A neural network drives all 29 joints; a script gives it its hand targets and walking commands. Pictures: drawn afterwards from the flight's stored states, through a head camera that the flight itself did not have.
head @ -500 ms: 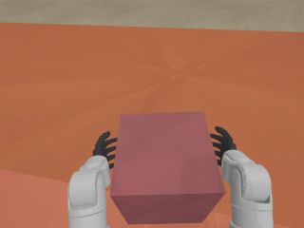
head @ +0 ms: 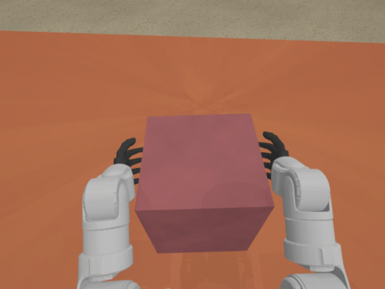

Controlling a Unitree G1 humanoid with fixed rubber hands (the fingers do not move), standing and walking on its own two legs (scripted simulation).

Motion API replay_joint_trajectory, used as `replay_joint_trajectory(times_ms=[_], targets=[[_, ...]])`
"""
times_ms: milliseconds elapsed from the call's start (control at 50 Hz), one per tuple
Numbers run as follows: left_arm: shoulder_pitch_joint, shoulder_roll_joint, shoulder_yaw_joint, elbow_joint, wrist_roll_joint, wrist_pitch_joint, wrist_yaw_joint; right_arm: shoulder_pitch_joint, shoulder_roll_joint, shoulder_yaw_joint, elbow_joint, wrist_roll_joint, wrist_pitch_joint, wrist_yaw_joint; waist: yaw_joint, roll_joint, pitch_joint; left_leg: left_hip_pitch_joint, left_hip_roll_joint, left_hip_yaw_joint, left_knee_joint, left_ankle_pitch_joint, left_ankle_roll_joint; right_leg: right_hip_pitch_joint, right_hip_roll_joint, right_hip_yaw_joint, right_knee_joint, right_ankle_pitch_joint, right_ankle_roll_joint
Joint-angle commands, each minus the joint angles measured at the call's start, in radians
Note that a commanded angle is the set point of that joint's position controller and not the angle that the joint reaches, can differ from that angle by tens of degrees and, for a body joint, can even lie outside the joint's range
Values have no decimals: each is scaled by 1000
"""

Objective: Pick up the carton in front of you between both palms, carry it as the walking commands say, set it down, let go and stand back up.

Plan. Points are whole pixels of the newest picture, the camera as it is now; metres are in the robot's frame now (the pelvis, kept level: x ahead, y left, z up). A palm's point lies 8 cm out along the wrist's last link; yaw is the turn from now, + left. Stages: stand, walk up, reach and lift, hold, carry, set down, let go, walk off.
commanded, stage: carry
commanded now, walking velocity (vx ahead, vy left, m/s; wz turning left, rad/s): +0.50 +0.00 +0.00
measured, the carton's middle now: (200, 188) +0.32 -0.01 +0.02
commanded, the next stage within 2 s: none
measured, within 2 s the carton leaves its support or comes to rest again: neither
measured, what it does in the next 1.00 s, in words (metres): goes down: right foot, then left foot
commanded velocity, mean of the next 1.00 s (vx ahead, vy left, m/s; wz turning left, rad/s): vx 0.50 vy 0.00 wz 0.00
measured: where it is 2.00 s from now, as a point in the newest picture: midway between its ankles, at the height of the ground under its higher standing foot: (184, 136)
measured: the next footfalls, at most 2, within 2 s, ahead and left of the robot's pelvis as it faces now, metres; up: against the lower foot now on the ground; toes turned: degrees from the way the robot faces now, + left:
right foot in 0.38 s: +0.41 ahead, -0.06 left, -0.03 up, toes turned -3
left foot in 0.82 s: +0.71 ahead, +0.08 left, -0.05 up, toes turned +5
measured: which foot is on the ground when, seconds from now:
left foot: down 0.00-0.40, up 0.42-0.80, down 0.82-1.00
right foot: up 0.00-0.36, down 0.38-0.84, up 0.86-1.00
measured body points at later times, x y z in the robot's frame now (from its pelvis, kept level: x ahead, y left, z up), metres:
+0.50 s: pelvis +0.33 -0.01 -0.02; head +0.39 -0.02 +0.42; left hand +0.70 +0.16 +0.07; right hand +0.72 -0.15 +0.07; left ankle +0.18 +0.08 -0.63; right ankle +0.38 -0.06 -0.75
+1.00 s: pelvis +0.66 +0.03 -0.04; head +0.71 +0.04 +0.41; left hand +1.03 +0.17 +0.04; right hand +1.02 -0.13 +0.04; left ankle +0.68 +0.07 -0.77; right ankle +0.57 -0.09 -0.68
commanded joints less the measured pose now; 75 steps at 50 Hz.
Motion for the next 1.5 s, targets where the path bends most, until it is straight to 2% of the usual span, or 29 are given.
replay_joint_trajectory(times_ms=[0, 120, 260, 320, 340, 360, 380, 400, 420, 480, 580, 720, 780, 800, 820, 840, 860, 880, 920, 1020, 1200, 1260, 1280, 1300, 1320, 1340, 1360, 1400, 1480], targets=[[-724, -971, -714, -57, -434, -52, -216, -746, 959, 728, -90, 506, -33, 269, 19, 89, -445, 472, 273, -408, -266, 114, 55, -237, -45, 44, -1, 92, -18], [-830, -988, -681, 35, -418, -87, -181, -844, 962, 671, 25, 509, -59, 259, 2, 124, -438, 553, 245, -275, -235, 368, 94, -359, -39, -17, -233, 177, 12], [-902, -1001, -632, 102, -423, -65, -185, -870, 974, 609, 108, 473, -45, 247, -50, 130, -383, 645, 130, -145, -122, 593, 54, -277, 55, -121, -696, 477, 0], [-881, -998, -596, 128, -412, -43, -197, -878, 987, 602, 116, 466, -31, 244, 12, 146, -402, 599, 137, -111, 25, 676, 1, -31, 78, -135, -830, 549, -39], [-859, -995, -583, 144, -404, -39, -202, -875, 993, 607, 122, 467, -25, 245, 55, 107, -443, 540, 110, -63, 169, 642, -27, 141, 82, -154, -882, 605, -45], [-835, -988, -566, 155, -395, -35, -209, -879, 991, 609, 124, 470, -22, 246, 91, 41, -475, 376, 77, -53, 334, 404, -46, 329, -15, -62, -835, 694, -45], [-835, -975, -545, 166, -391, -30, -214, -882, 998, 610, 133, 469, -15, 247, 83, -131, -546, 136, 9, -81, 486, -135, -59, 587, -230, 191, -639, 1119, -67], [-833, -949, -538, 178, -371, -32, -215, -881, 1041, 604, 140, 470, -6, 246, 114, -312, -645, -173, -100, -155, 782, -426, -89, 813, -369, 533, -697, 908, -285], [-818, -998, -546, 176, -391, -31, -221, -897, 1028, 603, 115, 454, -5, 241, 129, -248, -626, -283, -53, -207, 847, -412, -72, 802, -351, 547, -750, 683, -296], [-974, -1099, -619, 15, -468, -43, -238, -951, 1065, 616, 30, 448, -20, 218, 112, -33, -507, -299, 14, -214, 671, -258, -72, 615, -261, 354, -792, 729, -196], [-962, -1095, -690, -91, -520, -62, -237, -839, 1035, 638, -26, 402, -49, 179, 112, -74, -525, -291, 19, -160, 444, -194, -84, 601, -212, 220, -768, 904, -174], [-828, -1001, -706, -39, -490, -66, -250, -766, 936, 666, -45, 354, -48, 178, 155, -106, -453, -99, -77, -33, -86, 226, -73, 551, -77, 30, -710, 992, -116], [-801, -991, -701, 46, -472, -62, -255, -730, 905, 649, 21, 345, -35, 201, 58, -101, -487, 256, -65, -24, -232, 394, -31, 436, -75, -36, -507, 955, -50], [-803, -986, -697, 73, -465, -62, -257, -723, 891, 637, 44, 343, -32, 211, 19, -49, -496, 402, 8, -81, -212, 432, -35, 318, -49, -51, -378, 772, -28], [-808, -981, -688, 104, -461, -60, -260, -717, 872, 618, 72, 347, -25, 221, 12, 76, -536, 610, 203, -286, -48, 800, -40, 102, -11, -63, -218, 289, -4], [-814, -1010, -679, 136, -462, -48, -257, -713, 849, 583, 128, 330, -26, 225, -17, 327, -645, 878, 404, -652, -34, 781, 185, -221, 125, 3, 92, -176, 32], [-804, -1002, -667, 142, -453, -50, -252, -679, 887, 593, 166, 357, -27, 235, -34, 275, -665, 879, 397, -730, -87, 454, 227, -330, 95, 76, 191, -179, 6], [-861, -1029, -667, 120, -453, -57, -248, -727, 941, 607, 139, 389, -36, 248, -34, 211, -581, 803, 327, -673, -122, 336, 194, -391, 67, 80, 166, -136, -9], [-911, -1066, -654, 88, -444, -74, -228, -885, 1029, 650, 62, 463, -47, 264, -11, 76, -492, 643, 276, -562, -163, 388, 132, -381, 18, 67, 20, -13, -4], [-844, -1057, -638, 44, -390, -91, -173, -934, 1073, 679, -8, 548, -55, 268, -8, 109, -506, 600, 231, -416, -170, 536, 84, -355, 6, 16, -181, 63, 28], [-791, -969, -643, 61, -352, -68, -171, -789, 993, 649, 87, 490, -42, 271, -70, 132, -412, 631, 98, -226, -97, 700, 29, -264, 85, -113, -705, 502, 3], [-771, -956, -618, 128, -350, -61, -194, -792, 996, 638, 153, 472, -46, 275, 8, 154, -425, 542, 108, -177, 58, 731, -10, 15, 97, -122, -828, 580, -45], [-761, -956, -606, 153, -349, -62, -201, -792, 1001, 637, 176, 470, -48, 277, 55, 122, -461, 467, 88, -127, 198, 660, -35, 183, 84, -128, -871, 620, -50], [-745, -953, -586, 179, -346, -64, -211, -804, 997, 631, 190, 469, -51, 277, 86, 43, -492, 289, 53, -115, 372, 364, -49, 370, -27, -8, -808, 730, -52], [-757, -945, -563, 213, -344, -65, -217, -807, 1013, 623, 216, 462, -51, 280, 58, -132, -542, 52, -19, -128, 521, -286, -68, 604, -257, 261, -621, 1115, -96], [-755, -936, -555, 246, -341, -71, -222, -803, 1041, 609, 244, 459, -47, 274, 104, -291, -618, -233, -111, -193, 815, -467, -99, 777, -387, 598, -714, 755, -303], [-743, -997, -566, 252, -375, -77, -232, -827, 1034, 604, 218, 448, -54, 268, 114, -196, -583, -301, -54, -227, 836, -407, -75, 710, -336, 604, -783, 494, -285], [-891, -1085, -614, 136, -446, -91, -249, -897, 1070, 602, 146, 450, -71, 251, 92, -28, -487, -287, -9, -228, 736, -290, -70, 520, -255, 448, -829, 484, -207], [-971, -1143, -671, 31, -529, -105, -248, -851, 1075, 606, 80, 423, -86, 206, 79, -38, -494, -218, 27, -203, 563, -220, -93, 404, -216, 323, -862, 515, -179]])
